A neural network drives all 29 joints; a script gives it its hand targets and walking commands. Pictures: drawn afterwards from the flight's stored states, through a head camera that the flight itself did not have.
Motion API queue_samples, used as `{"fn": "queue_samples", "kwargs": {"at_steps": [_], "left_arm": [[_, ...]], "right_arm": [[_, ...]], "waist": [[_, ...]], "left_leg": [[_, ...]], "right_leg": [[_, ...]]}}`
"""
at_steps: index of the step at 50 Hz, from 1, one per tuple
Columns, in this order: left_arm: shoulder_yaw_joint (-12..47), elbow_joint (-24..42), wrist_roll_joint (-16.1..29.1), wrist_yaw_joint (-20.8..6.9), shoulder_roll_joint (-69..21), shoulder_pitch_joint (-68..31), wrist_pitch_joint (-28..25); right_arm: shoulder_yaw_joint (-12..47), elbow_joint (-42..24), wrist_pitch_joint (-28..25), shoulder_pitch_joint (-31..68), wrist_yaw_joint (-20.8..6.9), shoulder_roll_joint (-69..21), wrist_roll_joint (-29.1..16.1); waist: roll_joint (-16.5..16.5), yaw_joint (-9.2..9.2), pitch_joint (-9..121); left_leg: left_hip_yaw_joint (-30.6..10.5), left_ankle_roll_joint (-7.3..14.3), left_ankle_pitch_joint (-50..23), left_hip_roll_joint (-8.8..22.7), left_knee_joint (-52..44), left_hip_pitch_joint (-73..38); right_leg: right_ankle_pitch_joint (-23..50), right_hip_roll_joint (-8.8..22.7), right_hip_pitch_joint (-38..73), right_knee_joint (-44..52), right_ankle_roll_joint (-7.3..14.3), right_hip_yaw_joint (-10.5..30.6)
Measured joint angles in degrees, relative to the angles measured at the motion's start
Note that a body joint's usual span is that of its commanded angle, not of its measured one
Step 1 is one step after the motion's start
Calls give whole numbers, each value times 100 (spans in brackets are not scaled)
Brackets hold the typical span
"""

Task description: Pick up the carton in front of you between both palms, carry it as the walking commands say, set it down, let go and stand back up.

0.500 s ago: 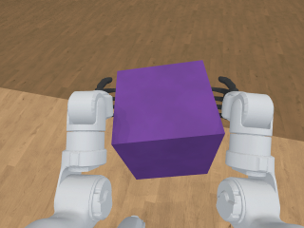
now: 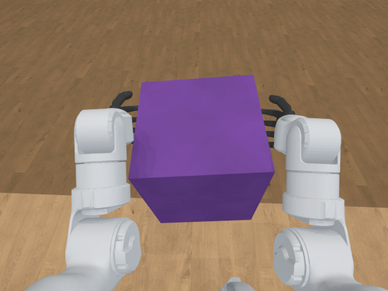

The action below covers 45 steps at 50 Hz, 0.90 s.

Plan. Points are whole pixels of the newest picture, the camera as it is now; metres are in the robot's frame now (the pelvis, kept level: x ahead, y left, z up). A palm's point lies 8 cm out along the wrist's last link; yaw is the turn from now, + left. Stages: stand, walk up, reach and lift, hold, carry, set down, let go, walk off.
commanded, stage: carry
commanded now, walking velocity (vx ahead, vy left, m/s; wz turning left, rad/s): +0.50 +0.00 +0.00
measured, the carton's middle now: (201, 157) +0.39 -0.02 +0.08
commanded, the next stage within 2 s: none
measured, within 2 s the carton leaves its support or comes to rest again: neither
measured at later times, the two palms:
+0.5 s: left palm (117, 36) +0.69 +0.17 +0.21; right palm (233, 34) +0.70 -0.12 +0.21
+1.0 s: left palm out of the picture +0.97 +0.16 +0.23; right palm out of the picture +0.99 -0.13 +0.22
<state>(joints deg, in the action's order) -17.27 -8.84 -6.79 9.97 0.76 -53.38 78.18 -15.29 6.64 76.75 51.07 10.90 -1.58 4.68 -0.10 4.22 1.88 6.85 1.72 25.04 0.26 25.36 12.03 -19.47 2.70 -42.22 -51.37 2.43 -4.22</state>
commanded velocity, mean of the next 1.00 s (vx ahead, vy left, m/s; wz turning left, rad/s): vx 0.50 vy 0.00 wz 0.00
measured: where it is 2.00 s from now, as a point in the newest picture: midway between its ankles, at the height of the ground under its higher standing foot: (180, 133)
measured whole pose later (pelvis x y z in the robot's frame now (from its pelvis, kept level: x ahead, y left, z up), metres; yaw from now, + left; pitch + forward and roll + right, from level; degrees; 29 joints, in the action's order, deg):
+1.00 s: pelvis +0.60 -0.01 +0.06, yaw +2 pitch +4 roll -1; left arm -15.3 -15.9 -5.9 14.5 -1.8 -53.8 75.5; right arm -16.7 12.3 79.4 50.8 8.8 0.7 6.8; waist -1.1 -4.0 1.5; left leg 0.4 1.1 27.0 0.5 71.5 25.4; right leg -16.4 -1.3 -28.3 -37.2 5.4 -7.9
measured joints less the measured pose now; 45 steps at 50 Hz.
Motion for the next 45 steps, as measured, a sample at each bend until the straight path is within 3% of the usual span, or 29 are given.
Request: {"fn": "queue_samples", "kwargs": {"at_steps": [4,6,8,11,14,17,20,23,25,28,31,35,39,43,45], "left_arm": [[45,-386,-32,-3,9,-135,-66],[154,-658,-90,25,-88,-146,-203],[232,-722,-26,161,-163,-25,-218],[253,-541,263,399,-166,164,-172],[242,-349,415,482,-135,151,-187],[195,-230,468,528,-137,22,-214],[149,-318,423,533,-157,-110,-228],[91,-568,317,459,-112,-183,-213],[59,-737,232,279,37,-152,-243],[33,-923,88,44,102,1,-263],[54,-800,-7,19,42,24,-175],[45,-384,-26,24,-12,15,-130],[4,-38,-19,50,-28,-26,-89],[2,-193,-35,61,0,-137,-87],[54,-483,-79,65,-47,-234,-183]], "right_arm": [[-18,265,74,92,-82,81,99],[-79,404,66,32,-180,204,108],[-141,523,76,-40,-229,235,127],[-203,510,102,-57,-248,178,198],[-237,313,103,3,-249,135,261],[-288,105,104,84,-252,130,286],[-331,114,99,136,-269,153,294],[-299,423,51,197,-290,154,318],[-157,720,-74,228,-279,70,373],[61,786,-63,-17,-183,-41,364],[140,500,40,-246,-67,-25,154],[64,148,86,-195,62,-16,-4],[25,-16,107,-27,65,-20,11],[39,164,182,113,-14,17,125],[19,299,225,136,-69,123,155]], "waist": [[-153,-220,172],[-206,-464,163],[-132,-696,103],[-87,-926,-31],[-66,-1026,-134],[-42,-1031,-127],[21,-962,9],[136,-776,188],[229,-532,215],[83,-187,156],[45,-15,-11],[42,64,-157],[44,15,-89],[-78,-159,98],[-221,-330,119]], "left_leg": [[-45,-161,616,275,503,-374],[-264,-191,438,361,2082,111],[-575,-110,392,115,3937,894],[-613,26,117,-2,5045,1920],[-544,82,-31,95,4796,2668],[-452,58,-233,253,3845,3049],[-310,52,-525,302,2478,2939],[77,140,-805,112,1217,2320],[225,174,-996,-18,1311,2087],[163,176,-547,-36,1299,1726],[100,120,-506,-22,859,1257],[48,119,-353,-2,439,720],[7,22,-103,18,105,185],[-46,-179,374,190,81,-359],[-68,-212,706,426,895,-318]], "right_leg": [[400,-261,755,1431,193,-482],[261,-327,913,1165,252,-571],[4,-340,1160,1193,269,-520],[-84,-339,1614,1575,206,-437],[-203,-308,2013,1876,191,-390],[-381,-271,2390,2114,128,-351],[-635,-195,2784,2281,-11,-300],[-1095,11,3127,2061,-177,-233],[-1179,209,2905,918,-197,-91],[-920,-97,1912,-1556,-117,353],[-534,-191,1005,-2397,-20,327],[-365,-103,170,-1950,-10,225],[-109,21,-93,-582,-36,84],[242,-133,414,1054,79,-328],[490,-307,821,1369,209,-568]]}}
